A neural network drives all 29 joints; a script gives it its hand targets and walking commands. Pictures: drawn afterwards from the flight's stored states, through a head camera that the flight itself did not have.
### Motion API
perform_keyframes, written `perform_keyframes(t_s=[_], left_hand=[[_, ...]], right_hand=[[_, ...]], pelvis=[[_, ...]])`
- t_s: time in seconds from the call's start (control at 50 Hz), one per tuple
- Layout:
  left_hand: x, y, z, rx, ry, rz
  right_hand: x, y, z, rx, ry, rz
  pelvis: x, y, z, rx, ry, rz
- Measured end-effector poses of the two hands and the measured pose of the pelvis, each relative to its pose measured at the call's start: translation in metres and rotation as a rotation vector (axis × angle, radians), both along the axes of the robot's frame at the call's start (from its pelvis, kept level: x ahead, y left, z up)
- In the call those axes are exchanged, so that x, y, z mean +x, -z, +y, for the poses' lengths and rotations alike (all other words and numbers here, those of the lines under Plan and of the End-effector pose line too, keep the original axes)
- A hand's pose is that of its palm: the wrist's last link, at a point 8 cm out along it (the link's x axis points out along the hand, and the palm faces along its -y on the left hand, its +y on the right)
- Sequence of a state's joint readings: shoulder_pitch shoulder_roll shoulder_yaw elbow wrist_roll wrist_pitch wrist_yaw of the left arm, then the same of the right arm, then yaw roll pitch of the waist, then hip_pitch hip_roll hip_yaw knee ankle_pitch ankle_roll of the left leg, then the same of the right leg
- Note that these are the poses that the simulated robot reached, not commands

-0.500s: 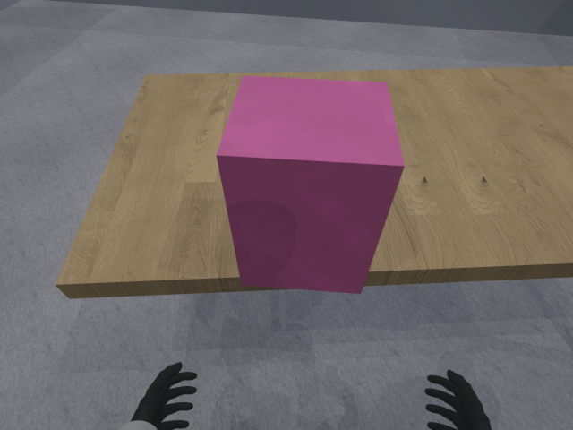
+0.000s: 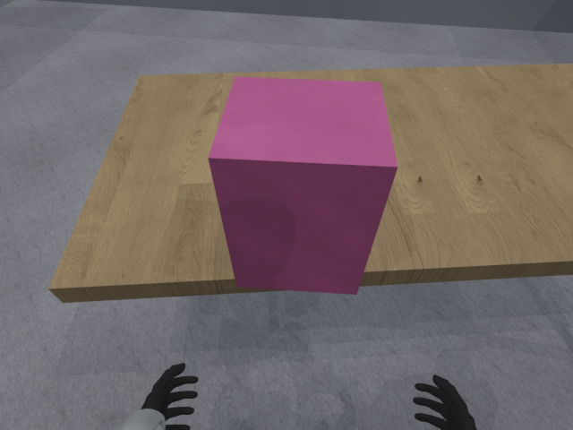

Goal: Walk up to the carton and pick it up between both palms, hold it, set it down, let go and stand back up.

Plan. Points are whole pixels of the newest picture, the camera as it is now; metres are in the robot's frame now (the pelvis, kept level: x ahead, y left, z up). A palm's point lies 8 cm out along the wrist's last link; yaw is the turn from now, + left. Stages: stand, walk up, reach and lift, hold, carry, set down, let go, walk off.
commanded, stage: set down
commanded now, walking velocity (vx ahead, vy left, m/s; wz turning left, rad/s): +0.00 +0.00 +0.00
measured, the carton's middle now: (301, 195) +0.42 +0.04 +0.10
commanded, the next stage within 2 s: let go in 0.94 s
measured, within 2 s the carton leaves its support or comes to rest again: neither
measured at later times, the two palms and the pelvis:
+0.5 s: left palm (160, 423) +0.15 +0.22 -0.11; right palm out of the picture +0.15 -0.20 -0.11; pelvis -0.01 +0.00 -0.01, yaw +1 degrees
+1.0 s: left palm (168, 425) +0.15 +0.22 -0.13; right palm out of the picture +0.14 -0.20 -0.14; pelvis -0.03 +0.00 -0.01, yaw +1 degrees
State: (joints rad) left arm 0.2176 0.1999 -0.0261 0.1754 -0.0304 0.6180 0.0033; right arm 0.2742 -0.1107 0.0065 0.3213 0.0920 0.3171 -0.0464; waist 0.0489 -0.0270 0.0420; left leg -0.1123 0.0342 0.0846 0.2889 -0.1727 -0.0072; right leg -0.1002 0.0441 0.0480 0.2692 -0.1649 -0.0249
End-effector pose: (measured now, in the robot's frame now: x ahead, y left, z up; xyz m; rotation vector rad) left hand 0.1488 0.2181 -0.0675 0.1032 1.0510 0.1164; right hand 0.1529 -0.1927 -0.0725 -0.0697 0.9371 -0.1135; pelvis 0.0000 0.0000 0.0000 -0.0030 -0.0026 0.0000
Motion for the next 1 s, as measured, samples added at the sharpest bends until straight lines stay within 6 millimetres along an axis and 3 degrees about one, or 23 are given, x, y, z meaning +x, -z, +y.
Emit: perform_keyframes(t_s=[1.0], left_hand=[[0.005,0.065,-0.001,0.049,-0.004,0.322]], right_hand=[[-0.009,0.07,-0.007,-0.03,-0.023,0.256]], pelvis=[[-0.026,0.015,0.001,-0.005,-0.024,0.092]])
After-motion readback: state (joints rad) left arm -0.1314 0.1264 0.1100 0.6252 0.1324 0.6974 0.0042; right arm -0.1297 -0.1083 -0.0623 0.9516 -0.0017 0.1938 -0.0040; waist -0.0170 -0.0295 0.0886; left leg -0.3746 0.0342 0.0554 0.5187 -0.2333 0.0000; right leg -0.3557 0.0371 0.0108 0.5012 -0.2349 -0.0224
